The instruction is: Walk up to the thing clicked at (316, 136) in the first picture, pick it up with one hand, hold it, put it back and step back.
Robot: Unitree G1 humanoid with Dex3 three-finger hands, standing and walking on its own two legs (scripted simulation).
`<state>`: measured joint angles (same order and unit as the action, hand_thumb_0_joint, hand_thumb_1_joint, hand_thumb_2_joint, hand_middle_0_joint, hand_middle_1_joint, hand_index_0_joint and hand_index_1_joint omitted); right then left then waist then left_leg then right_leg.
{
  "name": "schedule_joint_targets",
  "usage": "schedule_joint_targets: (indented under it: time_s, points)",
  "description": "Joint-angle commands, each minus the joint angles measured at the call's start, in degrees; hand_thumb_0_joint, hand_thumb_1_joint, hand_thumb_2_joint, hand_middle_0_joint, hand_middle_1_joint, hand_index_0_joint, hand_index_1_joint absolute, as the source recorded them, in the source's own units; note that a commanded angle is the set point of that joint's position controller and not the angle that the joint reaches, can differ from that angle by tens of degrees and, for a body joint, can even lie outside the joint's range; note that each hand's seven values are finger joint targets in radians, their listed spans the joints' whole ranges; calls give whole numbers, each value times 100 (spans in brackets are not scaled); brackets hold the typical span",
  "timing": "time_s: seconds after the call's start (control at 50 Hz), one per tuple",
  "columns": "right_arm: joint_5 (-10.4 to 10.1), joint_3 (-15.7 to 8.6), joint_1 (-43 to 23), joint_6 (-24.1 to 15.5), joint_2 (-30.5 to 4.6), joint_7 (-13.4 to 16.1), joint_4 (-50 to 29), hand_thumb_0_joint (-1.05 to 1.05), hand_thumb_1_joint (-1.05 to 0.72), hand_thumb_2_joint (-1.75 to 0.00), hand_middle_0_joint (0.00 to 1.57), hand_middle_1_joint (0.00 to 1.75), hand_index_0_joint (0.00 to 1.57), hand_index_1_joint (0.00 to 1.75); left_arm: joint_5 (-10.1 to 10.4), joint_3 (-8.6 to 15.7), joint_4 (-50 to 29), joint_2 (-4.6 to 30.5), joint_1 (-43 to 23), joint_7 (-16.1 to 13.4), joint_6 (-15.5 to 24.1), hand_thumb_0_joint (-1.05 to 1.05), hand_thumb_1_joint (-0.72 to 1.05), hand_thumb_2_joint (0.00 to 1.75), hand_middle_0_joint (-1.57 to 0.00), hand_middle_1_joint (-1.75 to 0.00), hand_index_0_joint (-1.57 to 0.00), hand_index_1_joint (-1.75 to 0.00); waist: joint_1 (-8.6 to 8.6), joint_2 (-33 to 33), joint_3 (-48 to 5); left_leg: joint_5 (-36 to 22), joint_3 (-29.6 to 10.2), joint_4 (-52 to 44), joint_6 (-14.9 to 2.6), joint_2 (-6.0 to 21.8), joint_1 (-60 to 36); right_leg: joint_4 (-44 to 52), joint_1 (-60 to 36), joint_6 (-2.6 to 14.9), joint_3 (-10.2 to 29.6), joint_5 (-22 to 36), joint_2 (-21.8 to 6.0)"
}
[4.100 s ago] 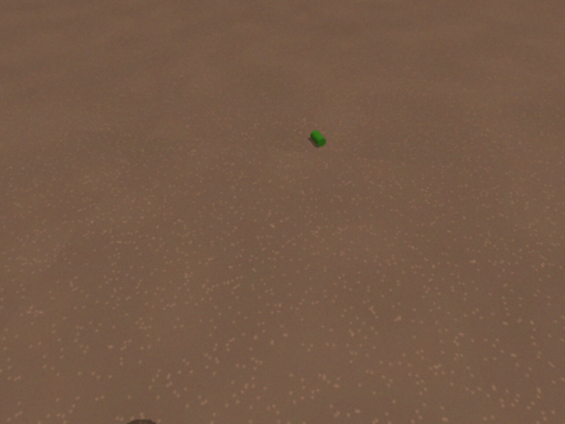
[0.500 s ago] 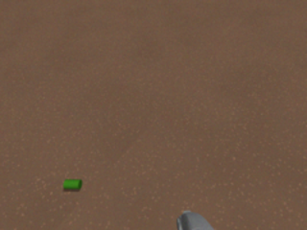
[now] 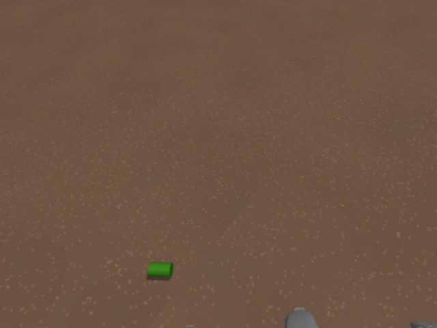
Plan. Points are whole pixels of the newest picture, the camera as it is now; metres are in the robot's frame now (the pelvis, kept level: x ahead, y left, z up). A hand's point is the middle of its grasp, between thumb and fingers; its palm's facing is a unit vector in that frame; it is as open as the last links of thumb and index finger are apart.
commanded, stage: walk up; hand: left
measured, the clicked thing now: (160, 269) +0.49 +0.32 -0.68
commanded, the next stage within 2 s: none
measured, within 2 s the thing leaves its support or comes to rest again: neither
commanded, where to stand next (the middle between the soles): +0.10 +0.07 m, yaw -3 degrees
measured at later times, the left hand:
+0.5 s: hand out of the picture +0.17 +0.34 -0.11, palm faces -0.08 -0.93 -0.35, open 7.3 cm
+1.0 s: hand out of the picture +0.14 +0.32 -0.09, palm faces -0.10 -0.94 -0.33, open 7.3 cm
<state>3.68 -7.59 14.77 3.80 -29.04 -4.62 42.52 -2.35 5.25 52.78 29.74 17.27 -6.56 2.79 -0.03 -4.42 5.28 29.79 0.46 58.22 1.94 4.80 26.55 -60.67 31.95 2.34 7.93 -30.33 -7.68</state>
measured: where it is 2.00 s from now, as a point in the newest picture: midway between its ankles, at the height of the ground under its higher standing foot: outside the picture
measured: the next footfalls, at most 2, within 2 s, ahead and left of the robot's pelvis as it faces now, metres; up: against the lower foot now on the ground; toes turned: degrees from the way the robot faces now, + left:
right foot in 0.30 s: +0.11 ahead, -0.04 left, +0.00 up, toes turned -3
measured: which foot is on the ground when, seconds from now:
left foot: down 0.00-1.00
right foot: up 0.00-0.28, down 0.30-1.00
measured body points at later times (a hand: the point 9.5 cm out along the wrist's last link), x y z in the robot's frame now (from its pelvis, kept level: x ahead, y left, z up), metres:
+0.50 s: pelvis +0.04 +0.10 +0.04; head +0.07 +0.09 +0.49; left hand +0.17 +0.39 -0.08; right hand +0.11 -0.21 -0.08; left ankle +0.05 +0.18 -0.68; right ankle +0.07 -0.03 -0.67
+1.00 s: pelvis +0.05 +0.07 +0.07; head +0.06 +0.07 +0.52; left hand +0.15 +0.37 -0.06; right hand +0.12 -0.24 -0.06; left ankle +0.05 +0.18 -0.68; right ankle +0.07 -0.03 -0.68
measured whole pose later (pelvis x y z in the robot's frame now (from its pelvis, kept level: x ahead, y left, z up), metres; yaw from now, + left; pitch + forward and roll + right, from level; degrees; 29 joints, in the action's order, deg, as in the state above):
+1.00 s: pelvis +0.05 +0.07 +0.07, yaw -5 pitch -3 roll +1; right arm 0.6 -0.6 3.7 -2.3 -21.2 0.3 64.5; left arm -0.7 0.5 66.5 19.8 4.4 1.5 -0.1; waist 0.2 0.0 4.3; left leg 12.5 6.1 20.5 -0.4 0.9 5.4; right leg -22.6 9.8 1.1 1.0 -10.1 1.1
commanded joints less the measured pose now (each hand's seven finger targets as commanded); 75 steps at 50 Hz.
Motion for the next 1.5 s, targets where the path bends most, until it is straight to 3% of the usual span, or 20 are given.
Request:
schedule_joint_targets:
  time_s: [0.0,0.06,0.12,0.24,0.26,0.28,0.3,0.32,0.34,0.36,0.38,0.42,0.44,0.46,0.48,0.5,0.56,0.62,0.82,1.48]
  points:
    - [3,-306,170,-134,-1361,215,-395,0,-90,-90,20,30,20,30,250,177,-247,1124,-277,-146,207,0,90,90,-20,-30,-20,-30,-383,-304,370,87,-2591,-3616,-1115,1089,-702,-1335,1773,7,-466,114,621]
    - [-83,-212,-3,-225,-1127,240,-320,0,-90,-90,20,30,20,30,276,140,43,994,361,56,240,0,90,90,-20,-30,-20,-30,-106,-911,0,-1374,-1708,-3049,-1270,751,-1071,-269,780,-50,-1033,281,385]
    - [-206,-82,486,-377,-993,353,-101,0,-90,-90,20,30,20,30,143,102,-261,660,-201,242,239,0,90,90,-20,-30,-20,-30,-201,-305,-171,-3017,-2006,-2872,-1547,1289,-1250,397,186,-9,-985,282,454]
    - [-402,169,324,-620,-816,597,185,0,-90,-90,20,30,20,30,179,22,-418,346,-495,402,74,0,90,90,-20,-30,-20,-30,7,61,-653,-5298,-1429,-2368,-755,1100,-1731,1983,-1009,225,-822,1050,628]
    - [-439,223,243,-651,-769,607,206,0,-90,-90,20,30,20,30,187,19,-367,354,-320,401,91,0,90,90,-20,-30,-20,-30,184,105,-828,-5598,-1113,-2062,-544,966,-1479,2769,-1776,294,-709,1796,558]
    - [-468,264,231,-690,-625,610,211,0,-90,-90,20,30,20,30,152,98,-310,688,-143,393,133,0,90,90,-20,-30,-20,-30,278,442,-1088,-5433,-881,-1534,-185,666,-767,2799,-2809,553,67,3135,104]
    - [-479,296,221,-718,-534,617,200,0,-90,-90,20,30,20,30,165,165,-316,926,62,379,160,0,90,90,-20,-30,-20,-30,416,674,-1441,-4243,-601,-670,107,199,-264,2808,-3408,1126,1198,3965,-719]
    - [-446,251,203,-663,-555,666,328,0,-90,-90,20,30,20,30,310,132,-316,902,-249,405,122,0,90,90,-20,-30,-20,-30,272,640,-1502,-2075,-245,-652,128,-209,-522,2655,-2879,1766,1565,4327,-1277]
    - [-364,232,153,-615,-532,693,459,0,-90,-90,20,30,20,30,296,49,-379,730,-593,433,101,0,90,90,-20,-30,-20,-30,78,639,-1190,37,-236,-867,-34,-282,-396,2809,-2470,1714,1553,4103,-1402]
    - [-355,254,118,-595,-457,672,558,0,-90,-90,20,30,20,30,249,-7,-358,664,-788,458,82,0,90,90,-20,-30,-20,-30,-4,680,-930,619,-149,-974,-220,-321,-510,3048,-2059,1453,1184,3434,-1181]
    - [-371,294,204,-600,-407,618,655,0,-90,-90,20,30,20,30,184,-50,-369,654,-960,468,71,0,90,90,-20,-30,-20,-30,-91,840,-744,345,-103,-1501,-378,-336,-844,3075,-1647,1213,933,2912,-885]
    - [-327,280,441,-717,-452,578,924,0,-90,-90,20,30,20,30,185,-177,-358,367,-1416,502,7,0,90,90,-20,-30,-20,-30,-339,853,-508,-1815,-605,-3035,-482,49,-1812,2501,-773,435,126,3117,-182]
    - [-267,248,338,-816,-700,611,900,0,-90,-90,20,30,20,30,209,-218,-324,143,-1386,533,-35,0,90,90,-20,-30,-20,-30,-275,356,-561,-2139,-1757,-3615,-761,831,-1808,1828,-635,49,-278,2898,367]
    - [-313,251,-228,-861,-954,610,803,0,-90,-90,20,30,20,30,215,-200,-159,211,-1115,525,-132,0,90,90,-20,-30,-20,-30,10,210,-391,-2065,-2375,-3733,-1155,1552,-1391,1924,-739,-109,-491,1254,524]
    - [-345,262,-434,-872,-927,589,845,0,-90,-90,20,30,20,30,190,-126,-44,428,-1235,531,-148,0,90,90,-20,-30,-20,-30,-10,389,-290,-2611,-2237,-3591,-1252,1598,-1103,1834,-1153,-77,-416,592,471]
    - [-321,307,-471,-893,-843,595,940,0,-90,-90,20,30,20,30,189,-151,-14,309,-1310,562,-145,0,90,90,-20,-30,-20,-30,8,354,-287,-3144,-1950,-3554,-1043,1450,-1298,2048,-1148,-32,-355,685,454]
    - [-338,332,-575,-904,-799,660,1136,0,-90,-90,20,30,20,30,250,-189,213,201,-1328,620,-148,0,90,90,-20,-30,-20,-30,-23,-177,-516,-4607,-1183,-3416,-440,1070,-1867,2608,-1390,10,-456,1988,423]
    - [-367,361,-793,-850,-677,677,1220,0,-90,-90,20,30,20,30,273,-245,358,174,-1470,667,-193,0,90,90,-20,-30,-20,-30,-70,-179,-773,-4081,-639,-3546,-246,768,-2041,2893,-1724,30,-431,2731,359]
    - [-314,489,-1497,-746,-453,570,1617,0,-90,-90,20,30,20,30,201,-316,858,247,-1724,727,-225,0,90,90,-20,-30,-20,-30,8,446,-507,-1048,-318,-4426,-350,441,-1682,3973,-2340,-15,-20,2242,193]
    - [-300,442,-1190,-665,-284,604,1871,0,-90,-90,20,30,20,30,181,-109,865,153,-1599,644,-164,0,90,90,-20,-30,-20,-30,-51,489,-882,-2672,56,-4188,-255,441,-2518,4331,-2539,2,114,3681,124]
